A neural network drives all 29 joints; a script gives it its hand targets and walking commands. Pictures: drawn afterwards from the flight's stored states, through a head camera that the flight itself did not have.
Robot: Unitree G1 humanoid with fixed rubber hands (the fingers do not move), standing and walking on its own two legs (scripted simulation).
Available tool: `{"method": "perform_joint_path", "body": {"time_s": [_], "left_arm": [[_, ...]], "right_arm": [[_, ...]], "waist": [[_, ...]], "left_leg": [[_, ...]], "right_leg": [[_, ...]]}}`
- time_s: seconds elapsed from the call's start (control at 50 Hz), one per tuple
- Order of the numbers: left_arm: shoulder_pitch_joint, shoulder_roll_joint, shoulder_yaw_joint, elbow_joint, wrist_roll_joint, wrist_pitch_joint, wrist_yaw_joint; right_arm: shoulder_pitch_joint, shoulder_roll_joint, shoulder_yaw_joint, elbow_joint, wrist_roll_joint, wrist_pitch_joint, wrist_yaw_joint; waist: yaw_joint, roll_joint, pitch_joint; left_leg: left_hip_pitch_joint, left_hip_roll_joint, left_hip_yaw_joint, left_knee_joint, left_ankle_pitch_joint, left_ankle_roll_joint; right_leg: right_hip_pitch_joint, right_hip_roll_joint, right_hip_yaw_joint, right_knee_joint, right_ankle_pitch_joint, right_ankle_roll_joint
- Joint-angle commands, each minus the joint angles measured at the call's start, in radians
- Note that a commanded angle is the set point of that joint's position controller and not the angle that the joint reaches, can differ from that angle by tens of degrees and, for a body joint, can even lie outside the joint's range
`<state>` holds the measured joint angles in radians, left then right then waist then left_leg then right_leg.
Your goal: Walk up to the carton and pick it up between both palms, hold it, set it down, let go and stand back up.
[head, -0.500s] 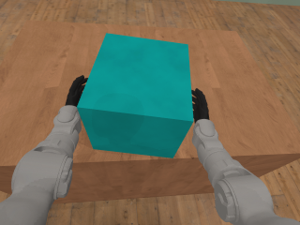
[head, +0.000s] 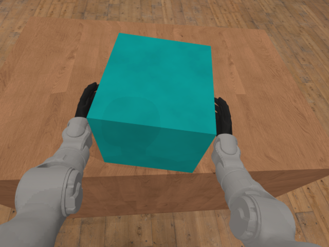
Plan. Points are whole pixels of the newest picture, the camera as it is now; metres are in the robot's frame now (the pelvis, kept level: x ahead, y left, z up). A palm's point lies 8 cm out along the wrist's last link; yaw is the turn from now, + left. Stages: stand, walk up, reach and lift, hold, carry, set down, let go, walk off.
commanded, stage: reach and lift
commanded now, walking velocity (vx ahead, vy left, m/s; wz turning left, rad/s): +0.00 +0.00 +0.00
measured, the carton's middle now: (156, 105) +0.50 +0.01 +0.02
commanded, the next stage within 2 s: none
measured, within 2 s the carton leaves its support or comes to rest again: leaves its support in 1.66 s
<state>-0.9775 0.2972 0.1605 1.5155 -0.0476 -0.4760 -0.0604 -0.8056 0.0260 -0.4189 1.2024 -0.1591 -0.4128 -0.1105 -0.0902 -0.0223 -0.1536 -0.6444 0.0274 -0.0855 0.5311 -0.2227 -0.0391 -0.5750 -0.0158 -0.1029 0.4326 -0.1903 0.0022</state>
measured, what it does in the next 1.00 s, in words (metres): stands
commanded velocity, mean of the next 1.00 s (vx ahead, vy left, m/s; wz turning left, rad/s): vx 0.00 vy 0.00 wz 0.00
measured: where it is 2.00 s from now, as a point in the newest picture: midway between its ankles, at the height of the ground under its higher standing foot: outside the picture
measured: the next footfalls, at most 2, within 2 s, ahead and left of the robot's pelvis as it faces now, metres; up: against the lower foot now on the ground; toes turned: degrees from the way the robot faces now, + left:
none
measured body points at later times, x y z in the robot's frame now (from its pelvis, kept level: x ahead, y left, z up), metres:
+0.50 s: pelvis +0.00 +0.00 +0.00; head +0.10 +0.03 +0.44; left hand +0.46 +0.19 +0.04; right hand +0.42 -0.16 +0.04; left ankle +0.00 +0.13 -0.73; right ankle -0.01 -0.13 -0.73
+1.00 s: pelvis +0.00 -0.01 +0.00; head +0.09 +0.01 +0.44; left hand +0.45 +0.17 +0.04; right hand +0.41 -0.17 +0.04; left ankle +0.00 +0.13 -0.73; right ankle -0.01 -0.13 -0.73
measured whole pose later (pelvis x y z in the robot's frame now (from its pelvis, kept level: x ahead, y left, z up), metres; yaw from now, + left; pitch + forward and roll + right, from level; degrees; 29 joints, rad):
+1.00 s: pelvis +0.00 -0.01 +0.00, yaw +0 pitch +19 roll -2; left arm -0.95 0.25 0.16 1.52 -0.05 -0.58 -0.04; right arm -0.75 0.03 -0.42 1.20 -0.16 -0.58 -0.16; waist -0.06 0.00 -0.15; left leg -0.64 0.04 -0.09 0.51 -0.21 -0.04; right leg -0.57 0.00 -0.10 0.41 -0.17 0.00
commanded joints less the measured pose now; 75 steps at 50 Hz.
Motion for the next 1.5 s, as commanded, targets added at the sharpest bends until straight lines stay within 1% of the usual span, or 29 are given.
{"method": "perform_joint_path", "body": {"time_s": [0.0, 0.04, 0.14, 0.2, 0.24, 0.26, 0.3, 0.42, 0.46, 0.56, 0.62, 0.68, 0.7, 0.78, 0.86, 0.92, 0.94, 0.96, 1.02, 1.12, 1.14, 1.16, 1.24, 1.32, 1.34, 1.38, 1.4, 1.42, 1.48], "left_arm": [[-0.465, -0.597, -0.015, -0.047, 0.218, -0.047, -0.126], [-0.461, -0.588, -0.005, -0.043, 0.224, -0.047, -0.128], [-0.451, -0.601, -0.022, -0.049, 0.21, -0.054, -0.129], [-0.451, -0.603, -0.032, -0.063, 0.204, -0.054, -0.123], [-0.473, -0.607, -0.049, -0.067, 0.195, -0.055, -0.123], [-0.465, -0.604, -0.035, -0.061, 0.205, -0.053, -0.125], [-0.477, -0.605, -0.045, -0.074, 0.197, -0.054, -0.121], [-0.514, -0.631, -0.084, -0.128, 0.191, -0.092, -0.104], [-0.533, -0.644, -0.103, -0.132, 0.173, -0.104, -0.101], [-0.553, -0.657, -0.114, -0.167, 0.19, -0.136, -0.088], [-0.565, -0.652, -0.111, -0.203, 0.198, -0.16, -0.077], [-0.573, -0.674, -0.131, -0.23, 0.19, -0.177, -0.072], [-0.566, -0.669, -0.129, -0.23, 0.204, -0.182, -0.072], [-0.568, -0.681, -0.148, -0.269, 0.194, -0.191, -0.062], [-0.564, -0.665, -0.141, -0.271, 0.195, -0.207, -0.061], [-0.531, -0.646, -0.115, -0.235, 0.205, -0.214, -0.067], [-0.56, -0.658, -0.135, -0.263, 0.192, -0.214, -0.067], [-0.558, -0.662, -0.141, -0.26, 0.189, -0.22, -0.07], [-0.551, -0.655, -0.139, -0.25, 0.19, -0.217, -0.072], [-0.529, -0.655, -0.153, -0.264, 0.167, -0.222, -0.071], [-0.551, -0.664, -0.179, -0.274, 0.154, -0.22, -0.072], [-0.531, -0.662, -0.177, -0.277, 0.155, -0.214, -0.073], [-0.53, -0.683, -0.198, -0.285, 0.14, -0.207, -0.069], [-0.52, -0.696, -0.236, -0.312, 0.118, -0.182, -0.064], [-0.535, -0.707, -0.261, -0.337, 0.105, -0.177, -0.062], [-0.533, -0.717, -0.269, -0.34, 0.088, -0.169, -0.062], [-0.526, -0.724, -0.29, -0.366, 0.076, -0.162, -0.057], [-0.509, -0.722, -0.292, -0.375, 0.065, -0.156, -0.055], [-0.547, -0.749, -0.35, -0.43, 0.026, -0.137, -0.052]], "right_arm": [[-0.464, 0.489, 0.112, -0.082, -0.249, -0.031, 0.165], [-0.447, 0.492, 0.127, -0.08, -0.248, -0.026, 0.166], [-0.463, 0.513, 0.146, -0.1, -0.237, -0.028, 0.158], [-0.482, 0.51, 0.161, -0.107, -0.222, -0.031, 0.16], [-0.462, 0.511, 0.159, -0.09, -0.219, -0.025, 0.156], [-0.463, 0.516, 0.163, -0.088, -0.215, -0.022, 0.159], [-0.473, 0.501, 0.158, -0.083, -0.218, -0.023, 0.158], [-0.492, 0.514, 0.208, -0.09, -0.205, -0.082, 0.155], [-0.508, 0.522, 0.214, -0.099, -0.207, -0.097, 0.153], [-0.526, 0.513, 0.225, -0.082, -0.224, -0.165, 0.148], [-0.534, 0.504, 0.241, -0.065, -0.223, -0.196, 0.153], [-0.558, 0.482, 0.233, -0.078, -0.234, -0.228, 0.152], [-0.521, 0.478, 0.23, -0.038, -0.245, -0.23, 0.148], [-0.528, 0.461, 0.234, -0.023, -0.249, -0.256, 0.149], [-0.523, 0.452, 0.243, -0.006, -0.258, -0.265, 0.147], [-0.518, 0.46, 0.279, -0.018, -0.254, -0.273, 0.145], [-0.541, 0.47, 0.285, -0.036, -0.252, -0.275, 0.142], [-0.532, 0.466, 0.3, -0.025, -0.244, -0.28, 0.145], [-0.523, 0.471, 0.307, -0.013, -0.241, -0.274, 0.143], [-0.501, 0.477, 0.354, -0.022, -0.235, -0.269, 0.146], [-0.51, 0.475, 0.359, -0.023, -0.221, -0.269, 0.143], [-0.506, 0.471, 0.368, -0.025, -0.214, -0.269, 0.142], [-0.496, 0.467, 0.398, -0.013, -0.196, -0.254, 0.145], [-0.496, 0.47, 0.433, -0.052, -0.172, -0.234, 0.148], [-0.483, 0.467, 0.433, -0.047, -0.175, -0.227, 0.145], [-0.514, 0.476, 0.474, -0.089, -0.143, -0.223, 0.145], [-0.49, 0.475, 0.476, -0.098, -0.135, -0.208, 0.144], [-0.501, 0.474, 0.5, -0.13, -0.124, -0.199, 0.15], [-0.536, 0.498, 0.529, -0.171, -0.082, -0.173, 0.14]], "waist": [[0.015, 0.149, -0.515], [0.029, 0.146, -0.525], [0.017, 0.139, -0.532], [0.03, 0.141, -0.543], [0.01, 0.145, -0.528], [0.025, 0.149, -0.522], [0.018, 0.161, -0.541], [0.035, 0.158, -0.624], [0.024, 0.155, -0.64], [0.04, 0.175, -0.701], [0.064, 0.18, -0.706], [0.05, 0.175, -0.743], [0.045, 0.183, -0.716], [0.052, 0.191, -0.749], [0.065, 0.167, -0.727], [0.083, 0.133, -0.726], [0.071, 0.13, -0.741], [0.076, 0.128, -0.743], [0.073, 0.137, -0.746], [0.077, 0.107, -0.792], [0.061, 0.11, -0.8], [0.073, 0.115, -0.802], [0.075, 0.123, -0.819], [0.079, 0.141, -0.83], [0.063, 0.137, -0.855], [0.079, 0.133, -0.865], [0.066, 0.135, -0.878], [0.079, 0.125, -0.882], [0.06, 0.14, -0.898]], "left_leg": [[0.382, -0.022, 0.127, -0.044, 0.452, -0.059], [0.384, -0.022, 0.135, -0.044, 0.461, -0.056], [0.374, -0.028, 0.124, -0.041, 0.47, -0.055], [0.383, -0.024, 0.126, -0.029, 0.48, -0.06], [0.385, -0.024, 0.121, -0.038, 0.471, -0.058], [0.388, -0.024, 0.126, -0.038, 0.478, -0.059], [0.39, -0.023, 0.12, -0.029, 0.481, -0.063], [0.434, -0.017, 0.112, -0.002, 0.58, -0.075], [0.423, -0.019, 0.109, 0.003, 0.584, -0.076], [0.454, -0.011, 0.112, 0.019, 0.673, -0.09], [0.476, -0.005, 0.115, 0.024, 0.71, -0.093], [0.479, 0.0, 0.108, 0.026, 0.721, -0.096], [0.485, -0.001, 0.114, 0.02, 0.706, -0.094], [0.508, 0.005, 0.115, 0.021, 0.725, -0.101], [0.481, 0.002, 0.124, 0.002, 0.657, -0.086], [0.444, -0.01, 0.141, -0.011, 0.63, -0.071], [0.44, -0.007, 0.136, -0.008, 0.643, -0.071], [0.436, -0.007, 0.134, -0.007, 0.648, -0.071], [0.41, -0.015, 0.135, -0.015, 0.623, -0.068], [0.378, -0.021, 0.133, -0.019, 0.622, -0.054], [0.38, -0.021, 0.133, -0.014, 0.63, -0.056], [0.398, -0.018, 0.129, -0.011, 0.647, -0.057], [0.413, -0.018, 0.121, -0.006, 0.673, -0.059], [0.471, -0.015, 0.121, 0.004, 0.719, -0.067], [0.486, -0.011, 0.114, 0.006, 0.726, -0.069], [0.477, -0.014, 0.115, 0.017, 0.723, -0.069], [0.488, -0.014, 0.108, 0.011, 0.719, -0.067], [0.477, -0.014, 0.111, 0.015, 0.716, -0.064], [0.488, -0.022, 0.103, 0.026, 0.736, -0.067]], "right_leg": [[0.353, 0.011, -0.007, -0.036, 0.315, 0.004], [0.36, 0.01, -0.005, -0.028, 0.332, 0.007], [0.383, 0.012, 0.001, -0.022, 0.384, 0.009], [0.375, 0.017, 0.0, -0.02, 0.378, 0.006], [0.366, 0.018, -0.002, -0.023, 0.369, 0.003], [0.369, 0.019, -0.001, -0.025, 0.368, 0.004], [0.356, 0.018, -0.001, -0.027, 0.348, 0.001], [0.336, 0.025, -0.005, -0.026, 0.409, 0.001], [0.332, 0.027, -0.008, -0.02, 0.418, 0.0], [0.301, 0.036, -0.012, -0.027, 0.449, -0.005], [0.287, 0.039, -0.014, -0.024, 0.46, -0.004], [0.26, 0.046, -0.018, -0.031, 0.462, -0.008], [0.252, 0.044, -0.017, -0.037, 0.44, -0.008], [0.225, 0.052, -0.023, -0.042, 0.425, -0.013], [0.217, 0.051, -0.015, -0.044, 0.38, -0.01], [0.274, 0.044, 0.002, -0.038, 0.427, -0.004], [0.276, 0.049, -0.003, -0.029, 0.441, 0.0], [0.278, 0.048, -0.001, -0.026, 0.451, -0.001], [0.301, 0.047, 0.005, -0.021, 0.474, 0.002], [0.33, 0.05, 0.013, 0.0, 0.519, 0.01], [0.337, 0.05, 0.01, 0.006, 0.535, 0.01], [0.336, 0.049, 0.014, 0.008, 0.547, 0.011], [0.313, 0.056, 0.016, 0.001, 0.534, 0.006], [0.296, 0.064, 0.02, -0.008, 0.536, 0.004], [0.283, 0.068, 0.015, -0.01, 0.531, 0.001], [0.296, 0.068, 0.02, -0.004, 0.541, 0.005], [0.291, 0.069, 0.019, -0.006, 0.537, 0.005], [0.295, 0.072, 0.023, -0.001, 0.53, 0.008], [0.319, 0.071, 0.026, 0.005, 0.567, 0.009]]}}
